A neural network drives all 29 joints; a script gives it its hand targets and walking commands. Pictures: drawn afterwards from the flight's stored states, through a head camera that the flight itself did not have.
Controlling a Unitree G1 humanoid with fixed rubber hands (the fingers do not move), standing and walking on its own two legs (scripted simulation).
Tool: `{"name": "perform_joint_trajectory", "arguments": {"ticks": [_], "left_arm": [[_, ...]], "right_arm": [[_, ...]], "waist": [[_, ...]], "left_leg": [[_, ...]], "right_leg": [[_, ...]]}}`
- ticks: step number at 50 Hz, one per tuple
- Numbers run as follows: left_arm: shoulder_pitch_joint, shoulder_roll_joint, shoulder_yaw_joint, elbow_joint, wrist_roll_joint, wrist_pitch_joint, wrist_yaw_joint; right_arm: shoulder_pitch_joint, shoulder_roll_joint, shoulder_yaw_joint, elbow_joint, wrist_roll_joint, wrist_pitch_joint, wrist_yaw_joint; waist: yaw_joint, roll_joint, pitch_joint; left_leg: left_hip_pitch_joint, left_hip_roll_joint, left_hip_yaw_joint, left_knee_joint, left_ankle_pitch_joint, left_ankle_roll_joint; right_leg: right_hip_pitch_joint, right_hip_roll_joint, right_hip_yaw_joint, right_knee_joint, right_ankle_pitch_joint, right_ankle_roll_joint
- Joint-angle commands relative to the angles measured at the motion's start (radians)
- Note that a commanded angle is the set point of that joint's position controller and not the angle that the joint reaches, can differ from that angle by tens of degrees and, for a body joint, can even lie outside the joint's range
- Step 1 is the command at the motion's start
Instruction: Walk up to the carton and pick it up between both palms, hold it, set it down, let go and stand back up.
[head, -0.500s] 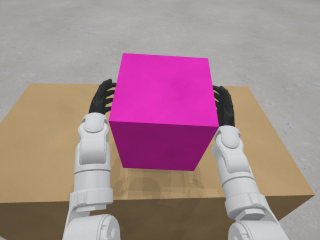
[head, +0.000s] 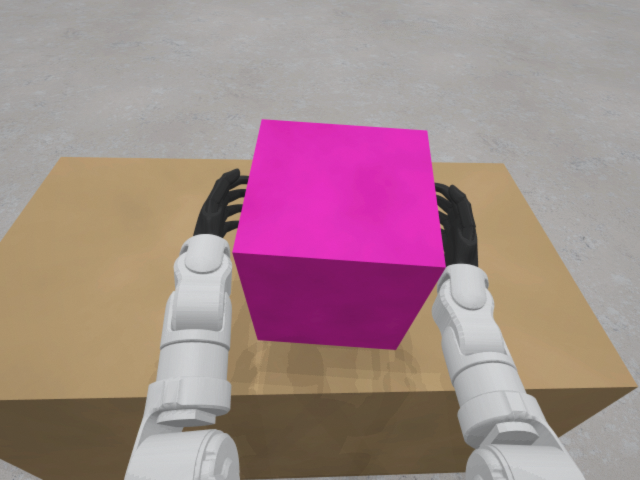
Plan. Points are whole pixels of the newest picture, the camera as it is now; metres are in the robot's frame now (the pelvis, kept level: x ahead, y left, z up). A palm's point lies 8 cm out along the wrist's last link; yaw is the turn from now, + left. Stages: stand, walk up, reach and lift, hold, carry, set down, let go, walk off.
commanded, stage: set down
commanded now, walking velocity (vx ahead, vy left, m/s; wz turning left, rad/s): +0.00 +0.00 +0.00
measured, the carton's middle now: (334, 244) +0.41 -0.01 +0.08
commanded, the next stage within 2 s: none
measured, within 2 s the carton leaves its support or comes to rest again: neither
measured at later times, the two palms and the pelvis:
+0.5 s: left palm (227, 236) +0.40 +0.13 +0.10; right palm (453, 251) +0.38 -0.17 +0.10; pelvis +0.01 +0.00 +0.00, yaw -1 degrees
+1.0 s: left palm (234, 238) +0.42 +0.13 +0.08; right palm (450, 254) +0.39 -0.17 +0.08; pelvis +0.01 +0.00 +0.00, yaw -2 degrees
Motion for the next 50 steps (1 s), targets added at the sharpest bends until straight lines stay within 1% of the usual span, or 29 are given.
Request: {"name": "perform_joint_trajectory", "arguments": {"ticks": [1,3,4,10,11,13,14,15,18,19,21,22,24,26,27,28,29,30,32,35,36,37,40,42,44,45,46,48,50], "left_arm": [[-0.542,-0.430,-0.351,-0.034,-0.076,-0.124,-0.103],[-0.566,-0.443,-0.332,0.020,-0.077,-0.147,-0.098],[-0.574,-0.446,-0.331,0.036,-0.078,-0.157,-0.094],[-0.615,-0.467,-0.300,0.110,-0.070,-0.215,-0.088],[-0.625,-0.464,-0.290,0.120,-0.063,-0.225,-0.086],[-0.618,-0.469,-0.275,0.145,-0.054,-0.237,-0.085],[-0.614,-0.470,-0.267,0.151,-0.051,-0.242,-0.086],[-0.610,-0.475,-0.261,0.166,-0.047,-0.245,-0.086],[-0.620,-0.471,-0.249,0.187,-0.043,-0.262,-0.082],[-0.625,-0.474,-0.248,0.189,-0.046,-0.269,-0.081],[-0.619,-0.476,-0.241,0.191,-0.042,-0.282,-0.080],[-0.622,-0.479,-0.248,0.183,-0.046,-0.292,-0.078],[-0.644,-0.488,-0.258,0.186,-0.050,-0.313,-0.069],[-0.654,-0.486,-0.254,0.207,-0.051,-0.326,-0.064],[-0.658,-0.486,-0.251,0.215,-0.045,-0.330,-0.065],[-0.650,-0.478,-0.233,0.237,-0.042,-0.334,-0.066],[-0.659,-0.478,-0.231,0.240,-0.044,-0.340,-0.069],[-0.661,-0.473,-0.224,0.250,-0.041,-0.345,-0.071],[-0.669,-0.467,-0.204,0.262,-0.036,-0.353,-0.073],[-0.703,-0.473,-0.198,0.282,-0.040,-0.378,-0.066],[-0.706,-0.472,-0.190,0.301,-0.039,-0.387,-0.065],[-0.716,-0.467,-0.176,0.315,-0.031,-0.393,-0.063],[-0.715,-0.475,-0.169,0.331,-0.025,-0.411,-0.053],[-0.714,-0.470,-0.149,0.368,-0.004,-0.412,-0.051],[-0.706,-0.456,-0.115,0.396,0.003,-0.410,-0.057],[-0.702,-0.460,-0.112,0.405,0.002,-0.408,-0.057],[-0.707,-0.461,-0.110,0.409,0.000,-0.408,-0.056],[-0.728,-0.462,-0.102,0.412,-0.003,-0.419,-0.054],[-0.752,-0.463,-0.104,0.409,0.001,-0.433,-0.046]], "right_arm": [[-0.614,0.383,0.264,-0.135,-0.078,-0.088,0.135],[-0.630,0.389,0.226,-0.092,-0.112,-0.096,0.142],[-0.625,0.390,0.209,-0.073,-0.120,-0.101,0.145],[-0.630,0.422,0.148,0.036,-0.159,-0.126,0.150],[-0.621,0.424,0.135,0.066,-0.167,-0.126,0.149],[-0.625,0.434,0.131,0.080,-0.171,-0.129,0.151],[-0.618,0.437,0.126,0.095,-0.171,-0.131,0.152],[-0.627,0.436,0.127,0.094,-0.173,-0.134,0.153],[-0.629,0.442,0.109,0.110,-0.180,-0.141,0.158],[-0.634,0.450,0.107,0.109,-0.188,-0.145,0.159],[-0.630,0.463,0.124,0.095,-0.190,-0.152,0.159],[-0.626,0.466,0.133,0.088,-0.188,-0.159,0.158],[-0.634,0.472,0.138,0.103,-0.188,-0.171,0.159],[-0.643,0.481,0.131,0.113,-0.203,-0.179,0.160],[-0.639,0.485,0.124,0.117,-0.210,-0.179,0.160],[-0.641,0.490,0.123,0.117,-0.217,-0.178,0.161],[-0.643,0.496,0.118,0.111,-0.222,-0.180,0.162],[-0.629,0.497,0.111,0.132,-0.226,-0.177,0.163],[-0.630,0.499,0.093,0.147,-0.241,-0.178,0.165],[-0.638,0.495,0.046,0.168,-0.267,-0.185,0.174],[-0.639,0.496,0.032,0.176,-0.280,-0.187,0.177],[-0.636,0.495,0.017,0.194,-0.288,-0.185,0.181],[-0.646,0.494,-0.004,0.197,-0.306,-0.196,0.187],[-0.633,0.491,-0.032,0.241,-0.322,-0.190,0.190],[-0.634,0.491,-0.052,0.241,-0.333,-0.181,0.195],[-0.635,0.486,-0.063,0.244,-0.339,-0.179,0.197],[-0.640,0.483,-0.073,0.243,-0.347,-0.179,0.200],[-0.657,0.491,-0.084,0.232,-0.356,-0.177,0.206],[-0.662,0.497,-0.098,0.237,-0.366,-0.180,0.213]], "waist": [[0.016,0.045,-0.453],[0.012,0.037,-0.456],[0.014,0.044,-0.452],[0.003,0.060,-0.480],[0.003,0.067,-0.470],[0.006,0.061,-0.466],[0.010,0.070,-0.465],[0.013,0.062,-0.464],[0.017,0.070,-0.474],[0.016,0.063,-0.472],[0.025,0.052,-0.488],[0.024,0.058,-0.522],[0.028,0.067,-0.557],[0.028,0.048,-0.569],[0.025,0.042,-0.562],[0.034,0.037,-0.552],[0.031,0.034,-0.565],[0.030,0.041,-0.553],[0.029,0.035,-0.558],[0.020,0.054,-0.584],[0.018,0.046,-0.581],[0.021,0.052,-0.570],[0.023,0.063,-0.600],[0.019,0.064,-0.570],[0.019,0.041,-0.540],[0.020,0.049,-0.528],[0.021,0.050,-0.531],[0.019,0.049,-0.563],[0.020,0.069,-0.584]], "left_leg": [[0.122,-0.002,0.033,-0.027,0.147,-0.020],[0.117,0.001,0.039,-0.039,0.106,-0.018],[0.116,0.001,0.042,-0.041,0.108,-0.019],[0.117,0.001,0.051,-0.031,0.191,-0.030],[0.112,-0.001,0.049,-0.028,0.206,-0.033],[0.111,-0.003,0.049,-0.021,0.237,-0.033],[0.108,-0.003,0.050,-0.022,0.253,-0.034],[0.109,-0.002,0.053,-0.021,0.257,-0.035],[0.103,-0.004,0.053,-0.016,0.277,-0.037],[0.096,-0.005,0.053,-0.017,0.271,-0.035],[0.075,-0.010,0.058,-0.012,0.300,-0.029],[0.073,-0.010,0.058,-0.007,0.328,-0.030],[0.071,-0.006,0.056,0.001,0.359,-0.034],[0.078,-0.007,0.057,0.006,0.366,-0.031],[0.064,-0.009,0.058,0.005,0.350,-0.031],[0.040,-0.009,0.062,-0.001,0.317,-0.022],[0.021,-0.011,0.062,-0.006,0.303,-0.017],[0.013,-0.013,0.064,-0.014,0.298,-0.017],[-0.002,-0.009,0.068,-0.018,0.274,-0.016],[0.021,-0.003,0.063,-0.016,0.272,-0.025],[0.031,-0.001,0.062,-0.015,0.281,-0.025],[0.032,0.000,0.063,-0.015,0.277,-0.025],[0.054,0.006,0.062,0.002,0.328,-0.034],[0.058,0.008,0.066,-0.001,0.326,-0.034],[0.026,0.008,0.066,-0.015,0.270,-0.023],[0.028,0.010,0.070,-0.020,0.257,-0.024],[0.027,0.012,0.068,-0.018,0.273,-0.028],[0.022,0.010,0.069,-0.021,0.247,-0.023],[0.039,0.013,0.071,-0.014,0.285,-0.030]], "right_leg": [[0.037,0.010,-0.032,-0.009,0.248,0.051],[0.024,0.010,-0.036,-0.017,0.212,0.050],[0.013,0.009,-0.031,-0.018,0.207,0.047],[0.058,0.007,-0.025,-0.007,0.308,0.052],[0.061,0.007,-0.024,-0.002,0.324,0.055],[0.079,0.009,-0.023,0.003,0.359,0.057],[0.085,0.006,-0.018,0.007,0.380,0.058],[0.094,0.010,-0.019,0.008,0.381,0.057],[0.093,0.008,-0.017,0.008,0.400,0.057],[0.095,0.010,-0.019,0.011,0.401,0.058],[0.131,0.007,-0.009,0.028,0.491,0.069],[0.151,0.006,-0.006,0.040,0.541,0.074],[0.150,0.007,-0.007,0.051,0.560,0.070],[0.131,0.010,-0.006,0.049,0.555,0.072],[0.133,0.007,-0.002,0.048,0.561,0.074],[0.143,0.003,0.002,0.048,0.561,0.075],[0.156,0.000,0.006,0.054,0.581,0.080],[0.161,-0.001,0.007,0.055,0.588,0.081],[0.157,-0.001,0.003,0.053,0.564,0.079],[0.112,0.000,0.003,0.044,0.513,0.070],[0.096,0.003,-0.001,0.044,0.510,0.069],[0.082,0.003,-0.002,0.041,0.487,0.069],[0.065,0.013,-0.009,0.042,0.498,0.065],[0.048,0.013,-0.008,0.034,0.474,0.063],[0.055,0.006,-0.003,0.028,0.445,0.065],[0.047,0.007,-0.004,0.027,0.422,0.061],[0.036,0.009,-0.007,0.024,0.418,0.059],[0.026,0.005,-0.001,0.023,0.401,0.060],[0.016,0.008,-0.002,0.032,0.421,0.062]]}}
